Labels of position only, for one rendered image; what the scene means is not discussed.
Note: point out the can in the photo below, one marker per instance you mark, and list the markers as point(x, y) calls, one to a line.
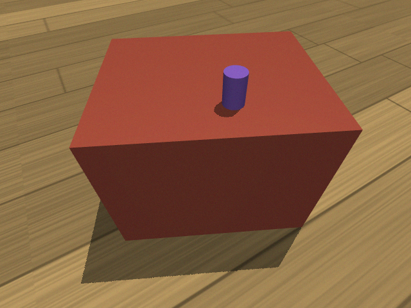
point(235, 80)

